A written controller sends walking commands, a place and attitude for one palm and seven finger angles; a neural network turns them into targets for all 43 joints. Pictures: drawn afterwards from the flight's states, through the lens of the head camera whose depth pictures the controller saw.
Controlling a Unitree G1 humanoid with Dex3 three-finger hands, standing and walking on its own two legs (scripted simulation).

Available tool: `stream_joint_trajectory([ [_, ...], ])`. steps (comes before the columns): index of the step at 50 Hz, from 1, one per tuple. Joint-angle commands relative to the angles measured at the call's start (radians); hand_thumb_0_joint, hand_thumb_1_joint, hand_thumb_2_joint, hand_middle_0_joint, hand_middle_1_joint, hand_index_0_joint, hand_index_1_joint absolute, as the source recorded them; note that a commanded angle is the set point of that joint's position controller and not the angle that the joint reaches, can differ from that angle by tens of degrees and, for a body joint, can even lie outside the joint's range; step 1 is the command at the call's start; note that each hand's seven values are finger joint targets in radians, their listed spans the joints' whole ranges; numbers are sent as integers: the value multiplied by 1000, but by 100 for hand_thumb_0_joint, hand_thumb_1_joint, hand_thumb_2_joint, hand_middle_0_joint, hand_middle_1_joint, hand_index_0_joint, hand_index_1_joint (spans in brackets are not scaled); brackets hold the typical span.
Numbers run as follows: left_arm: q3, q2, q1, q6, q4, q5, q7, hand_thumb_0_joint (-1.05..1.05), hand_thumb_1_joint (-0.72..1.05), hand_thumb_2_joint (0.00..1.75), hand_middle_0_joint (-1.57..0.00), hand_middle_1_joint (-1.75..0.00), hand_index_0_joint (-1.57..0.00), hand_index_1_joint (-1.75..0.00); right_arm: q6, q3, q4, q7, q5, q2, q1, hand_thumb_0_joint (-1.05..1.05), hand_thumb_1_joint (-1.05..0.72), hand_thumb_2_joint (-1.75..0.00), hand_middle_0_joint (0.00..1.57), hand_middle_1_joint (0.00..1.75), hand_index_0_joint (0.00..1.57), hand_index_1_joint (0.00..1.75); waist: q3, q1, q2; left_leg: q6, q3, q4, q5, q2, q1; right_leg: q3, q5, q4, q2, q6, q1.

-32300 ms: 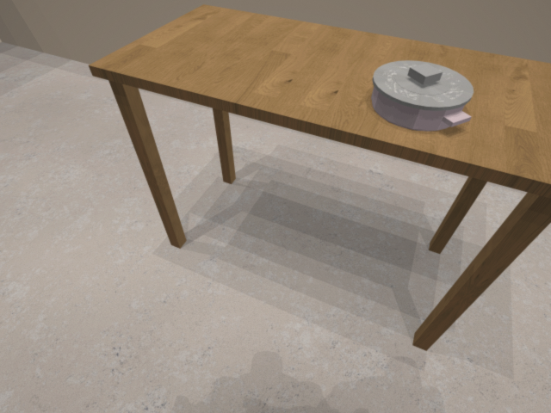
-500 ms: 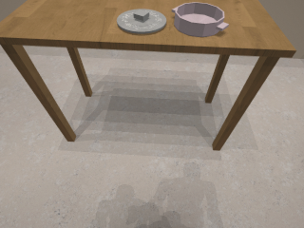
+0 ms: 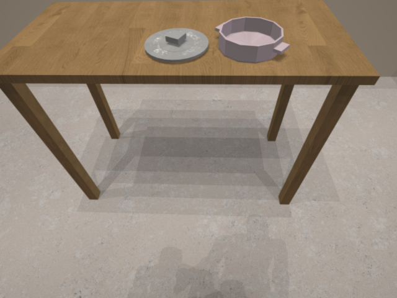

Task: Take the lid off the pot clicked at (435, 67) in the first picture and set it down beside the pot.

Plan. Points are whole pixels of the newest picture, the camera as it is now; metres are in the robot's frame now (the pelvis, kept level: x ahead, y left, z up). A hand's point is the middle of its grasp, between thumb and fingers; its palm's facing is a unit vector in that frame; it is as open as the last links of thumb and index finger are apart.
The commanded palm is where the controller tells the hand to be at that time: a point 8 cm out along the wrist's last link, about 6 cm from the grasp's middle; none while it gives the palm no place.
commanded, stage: stop stepping back and stand still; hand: left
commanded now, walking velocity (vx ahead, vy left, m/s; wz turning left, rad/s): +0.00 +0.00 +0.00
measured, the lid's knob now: (175, 37) +0.84 +0.10 +0.11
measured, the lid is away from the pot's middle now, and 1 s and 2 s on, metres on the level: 0.24 0.24 0.24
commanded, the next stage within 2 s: let the arm hang, fingers relaxed in 0.68 s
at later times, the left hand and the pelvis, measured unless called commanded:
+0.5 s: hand out of the picture -0.07 +0.15 -0.17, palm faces +0.00 -0.99 -0.16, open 7.4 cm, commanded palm none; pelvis -0.04 +0.00 +0.01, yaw +0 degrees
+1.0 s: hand out of the picture -0.07 +0.15 -0.18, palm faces +0.00 -0.99 -0.14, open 7.4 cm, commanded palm none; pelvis -0.04 +0.01 +0.00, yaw -1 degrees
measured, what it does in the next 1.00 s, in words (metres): stands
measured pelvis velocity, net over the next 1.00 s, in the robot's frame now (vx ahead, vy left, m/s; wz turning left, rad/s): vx -0.04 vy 0.01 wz -0.01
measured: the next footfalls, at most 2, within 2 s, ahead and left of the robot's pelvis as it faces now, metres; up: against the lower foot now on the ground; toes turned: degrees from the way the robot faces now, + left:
none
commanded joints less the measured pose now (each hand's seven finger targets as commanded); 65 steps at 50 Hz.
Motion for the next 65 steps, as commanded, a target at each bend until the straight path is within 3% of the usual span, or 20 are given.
stream_joint_trajectory([
  [1,16,106,91,-3,-5,-1,6,0,90,90,-20,-30,-20,-30,-11,-15,-22,0,-5,-56,110,0,-90,-90,20,30,20,30,-77,5,-10,25,-62,-14,538,114,73,56,567,-32,-96,-35,35],
  [3,11,105,93,-7,1,-2,4,0,90,90,-20,-30,-20,-30,-13,-13,-23,2,-4,-60,94,0,-90,-90,20,30,20,30,-73,7,-21,24,-63,-27,478,112,73,64,549,-57,-96,-35,38],
  [7,1,103,88,-9,18,-2,-2,0,90,90,-20,-30,-20,-30,-11,-5,-12,8,-6,-60,78,0,-90,-90,20,30,20,30,21,6,-29,23,-65,-74,293,104,26,82,419,-121,-90,-33,4],
  [11,-6,101,103,-10,36,-3,-6,0,90,90,-20,-30,-20,-30,-10,1,2,13,-7,-60,80,0,-90,-90,20,30,20,30,63,6,-33,24,-67,-97,186,100,7,88,277,-167,-80,-32,-22],
  [20,-12,82,150,-14,70,-4,-9,0,90,90,-20,-30,-20,-30,-12,8,31,15,-6,-53,116,0,-90,-90,20,30,20,30,71,4,-26,29,-73,-106,107,95,-2,96,121,-201,-65,-38,-51],
  [39,-15,9,224,-14,106,-4,-4,0,90,90,-20,-30,-20,-30,-21,8,67,4,-6,3,189,0,-90,-90,20,30,20,30,87,9,-20,44,-90,-103,110,101,-41,68,149,-146,-55,-36,-61],
  [42,-14,7,223,-12,106,-2,-4,0,90,90,-20,-30,-20,-30,-22,7,70,5,-7,7,187,0,-90,-90,20,30,20,30,106,11,1,46,-94,-110,95,103,-51,65,146,-138,-53,-36,-73],
  [47,-12,10,223,-16,97,-2,-4,0,90,90,-20,-30,-20,-30,-27,5,65,4,-5,3,184,0,-90,-90,20,30,20,30,72,9,-16,48,-91,-95,144,103,-33,64,188,-129,-58,-32,-54],
  [53,-9,9,218,-15,89,-1,-4,0,90,90,-20,-30,-20,-30,-29,5,63,3,-5,0,176,0,-90,-90,20,30,20,30,87,9,-16,50,-93,-97,183,106,-31,57,219,-117,-55,-28,-56],
  [65,-6,24,214,-18,76,1,-4,0,90,90,-20,-30,-20,-30,-34,1,55,3,-2,-14,152,0,-90,-90,20,30,20,30,51,9,-24,52,-86,-83,256,106,7,61,275,-113,-60,-23,-33],
])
